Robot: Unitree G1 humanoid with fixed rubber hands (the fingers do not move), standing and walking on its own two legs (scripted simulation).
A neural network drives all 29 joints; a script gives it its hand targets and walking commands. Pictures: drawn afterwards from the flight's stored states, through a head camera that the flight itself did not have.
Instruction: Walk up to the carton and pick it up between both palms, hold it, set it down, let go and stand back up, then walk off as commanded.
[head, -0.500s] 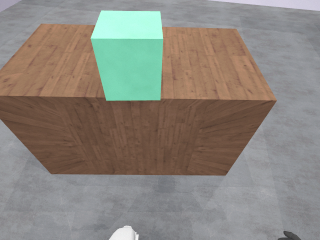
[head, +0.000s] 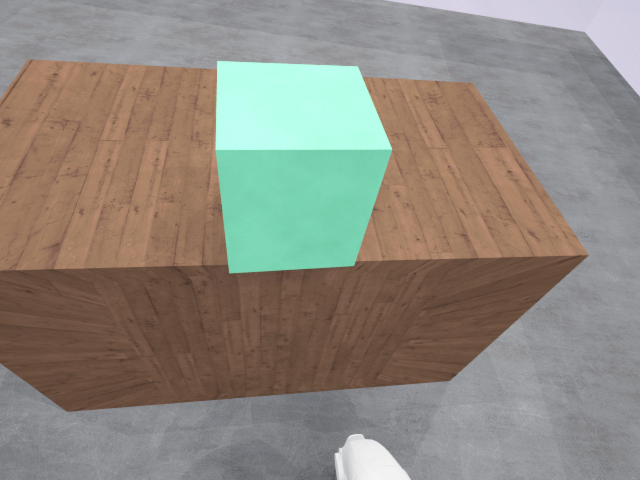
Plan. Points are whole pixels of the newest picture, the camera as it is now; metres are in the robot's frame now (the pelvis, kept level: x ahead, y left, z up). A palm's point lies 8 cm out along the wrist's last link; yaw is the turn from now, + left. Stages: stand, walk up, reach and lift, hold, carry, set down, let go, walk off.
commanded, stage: walk up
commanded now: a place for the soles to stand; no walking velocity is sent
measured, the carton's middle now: (291, 172) +0.54 +0.00 +0.06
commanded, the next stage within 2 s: none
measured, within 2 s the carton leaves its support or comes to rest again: neither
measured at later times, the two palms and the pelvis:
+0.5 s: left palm (83, 371) +0.30 +0.29 -0.10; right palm (513, 368) +0.27 -0.34 -0.09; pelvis +0.19 -0.01 -0.01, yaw -2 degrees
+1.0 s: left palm (61, 435) +0.23 +0.32 -0.15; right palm (554, 384) +0.23 -0.38 -0.06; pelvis +0.16 -0.01 -0.03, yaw -6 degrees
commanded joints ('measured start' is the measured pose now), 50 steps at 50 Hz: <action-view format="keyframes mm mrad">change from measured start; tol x32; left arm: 1 -80 130 29 -95 3 -23 -2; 50 205 145 80 8 25 93 21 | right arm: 1 54 -208 -65 -63 3 -11 -15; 50 -190 -223 -51 -94 -23 109 -81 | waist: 1 -27 146 24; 13 169 -200 -332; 50 93 200 23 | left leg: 1 144 258 -186 -141 110 59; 10 103 216 -96 180 697 12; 14 -450 -45 -137 883 -369 -80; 16 -441 12 -216 948 -337 -70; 28 -71 2 -45 184 266 -111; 31 -59 334 -430 68 506 27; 50 -499 212 -253 124 -507 4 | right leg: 1 -134 -16 -25 -98 57 -13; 11 405 71 -156 -410 190 -102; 13 840 -308 351 -353 534 -294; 17 574 -282 195 -395 825 -338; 26 300 -110 -47 -332 573 -217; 31 -23 112 -28 146 -416 -55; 35 65 114 178 567 -390 -25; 50 367 82 -103 -342 -296 -50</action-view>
